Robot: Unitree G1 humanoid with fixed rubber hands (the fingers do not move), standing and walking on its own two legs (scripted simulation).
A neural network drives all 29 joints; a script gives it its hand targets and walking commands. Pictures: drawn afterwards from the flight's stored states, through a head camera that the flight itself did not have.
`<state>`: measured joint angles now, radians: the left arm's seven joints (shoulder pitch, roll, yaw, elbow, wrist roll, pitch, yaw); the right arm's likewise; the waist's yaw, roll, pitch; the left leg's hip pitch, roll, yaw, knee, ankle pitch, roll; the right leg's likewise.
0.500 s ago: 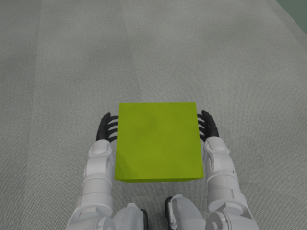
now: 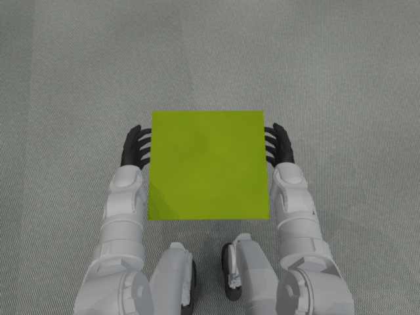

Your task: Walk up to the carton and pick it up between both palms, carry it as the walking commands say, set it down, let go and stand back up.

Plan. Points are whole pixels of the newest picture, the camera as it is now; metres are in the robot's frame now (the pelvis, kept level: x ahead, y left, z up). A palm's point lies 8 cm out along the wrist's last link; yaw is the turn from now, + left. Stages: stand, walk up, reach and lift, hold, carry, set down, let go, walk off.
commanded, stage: set down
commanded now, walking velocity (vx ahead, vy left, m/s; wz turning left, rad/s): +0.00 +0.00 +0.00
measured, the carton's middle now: (207, 173) +0.38 +0.00 -0.14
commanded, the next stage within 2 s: none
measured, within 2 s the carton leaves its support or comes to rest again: neither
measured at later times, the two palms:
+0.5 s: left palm (144, 168) +0.40 +0.15 -0.15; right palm (270, 165) +0.40 -0.15 -0.16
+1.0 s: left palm (153, 169) +0.43 +0.15 -0.24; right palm (263, 166) +0.43 -0.15 -0.24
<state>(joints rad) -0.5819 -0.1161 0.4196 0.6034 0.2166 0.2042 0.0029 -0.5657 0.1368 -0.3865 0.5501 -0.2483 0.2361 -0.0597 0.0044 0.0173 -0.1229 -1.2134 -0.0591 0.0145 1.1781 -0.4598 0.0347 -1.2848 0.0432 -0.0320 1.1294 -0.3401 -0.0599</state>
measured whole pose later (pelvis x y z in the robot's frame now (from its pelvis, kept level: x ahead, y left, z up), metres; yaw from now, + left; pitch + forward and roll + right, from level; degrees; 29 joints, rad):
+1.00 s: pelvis -0.03 +0.01 -0.16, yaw +1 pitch +40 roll +1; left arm -0.91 -0.01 0.38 0.73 0.11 0.21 0.10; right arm -0.91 -0.03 -0.36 0.73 -0.12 0.23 -0.09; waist -0.02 0.02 -0.11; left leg -1.87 -0.08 0.05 1.77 -0.60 0.05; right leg -1.95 0.02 -0.04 1.71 -0.46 -0.05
